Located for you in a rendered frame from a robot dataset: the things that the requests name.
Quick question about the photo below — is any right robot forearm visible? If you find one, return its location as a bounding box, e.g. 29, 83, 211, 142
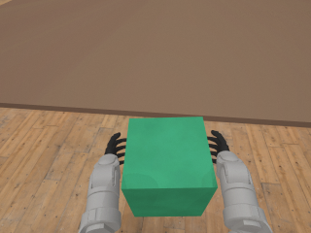
216, 150, 273, 233

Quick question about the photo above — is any left robot hand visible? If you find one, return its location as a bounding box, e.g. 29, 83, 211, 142
104, 132, 127, 165

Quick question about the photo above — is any left robot forearm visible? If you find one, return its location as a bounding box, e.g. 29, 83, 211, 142
78, 153, 121, 233

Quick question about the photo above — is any carton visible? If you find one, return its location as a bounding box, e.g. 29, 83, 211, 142
121, 116, 218, 217

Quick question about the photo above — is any right robot hand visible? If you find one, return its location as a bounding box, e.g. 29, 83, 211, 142
207, 130, 229, 164

